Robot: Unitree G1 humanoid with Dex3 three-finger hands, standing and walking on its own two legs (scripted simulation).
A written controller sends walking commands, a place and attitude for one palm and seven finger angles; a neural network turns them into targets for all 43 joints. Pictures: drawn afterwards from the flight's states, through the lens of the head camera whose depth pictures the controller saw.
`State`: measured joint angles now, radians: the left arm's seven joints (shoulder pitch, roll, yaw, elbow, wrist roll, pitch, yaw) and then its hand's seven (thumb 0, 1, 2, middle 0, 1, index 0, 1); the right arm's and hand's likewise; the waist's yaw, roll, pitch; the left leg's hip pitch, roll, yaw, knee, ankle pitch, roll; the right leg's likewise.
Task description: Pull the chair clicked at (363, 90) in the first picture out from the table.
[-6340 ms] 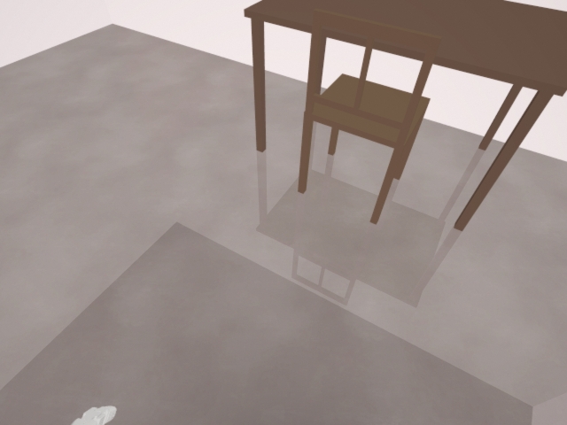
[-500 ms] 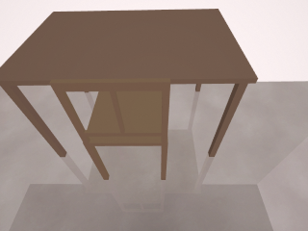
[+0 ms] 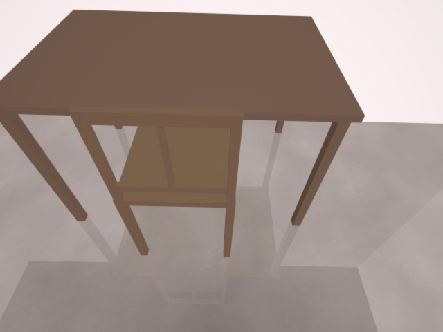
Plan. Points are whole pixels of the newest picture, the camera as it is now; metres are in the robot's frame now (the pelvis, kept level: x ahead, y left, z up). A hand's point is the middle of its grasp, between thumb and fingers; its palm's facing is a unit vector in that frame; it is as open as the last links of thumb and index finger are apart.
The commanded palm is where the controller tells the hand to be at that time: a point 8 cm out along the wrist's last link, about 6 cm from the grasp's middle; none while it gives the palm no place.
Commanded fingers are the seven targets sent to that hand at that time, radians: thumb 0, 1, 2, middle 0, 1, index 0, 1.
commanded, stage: look again from close up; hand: left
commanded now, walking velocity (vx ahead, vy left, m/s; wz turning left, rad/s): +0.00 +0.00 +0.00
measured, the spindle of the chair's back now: (166, 158) +0.57 +0.19 -0.10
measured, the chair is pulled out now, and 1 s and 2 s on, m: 0.00 0.00 0.00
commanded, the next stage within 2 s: shuffle to correct the standing spot in 1.02 s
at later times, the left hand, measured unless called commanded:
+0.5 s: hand out of the picture +0.05 +0.20 -0.18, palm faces +0.02 -0.98 -0.19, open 7.3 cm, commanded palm none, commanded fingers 0.00 0.90 0.90 -0.20 -0.30 -0.20 -0.30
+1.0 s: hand out of the picture +0.02 +0.21 -0.18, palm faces +0.02 -0.99 -0.16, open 7.4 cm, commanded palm none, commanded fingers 0.00 0.90 0.90 -0.20 -0.30 -0.20 -0.30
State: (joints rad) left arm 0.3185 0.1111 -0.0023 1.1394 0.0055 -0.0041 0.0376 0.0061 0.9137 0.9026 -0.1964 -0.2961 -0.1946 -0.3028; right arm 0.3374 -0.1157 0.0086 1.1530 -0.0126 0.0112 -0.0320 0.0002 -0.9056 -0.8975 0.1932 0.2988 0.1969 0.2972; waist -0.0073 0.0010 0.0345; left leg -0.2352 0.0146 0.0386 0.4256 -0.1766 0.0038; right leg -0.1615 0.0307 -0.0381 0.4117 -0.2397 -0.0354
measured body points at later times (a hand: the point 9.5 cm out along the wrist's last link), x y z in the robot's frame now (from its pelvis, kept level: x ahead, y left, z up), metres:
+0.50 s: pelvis +0.03 +0.03 -0.01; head +0.04 +0.04 +0.44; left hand +0.05 +0.26 -0.17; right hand +0.04 -0.19 -0.16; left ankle +0.03 +0.11 -0.74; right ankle -0.01 -0.09 -0.74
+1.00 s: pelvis +0.04 +0.04 +0.00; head +0.05 +0.06 +0.45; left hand +0.02 +0.26 -0.17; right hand +0.05 -0.19 -0.16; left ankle +0.03 +0.11 -0.74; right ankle -0.01 -0.09 -0.74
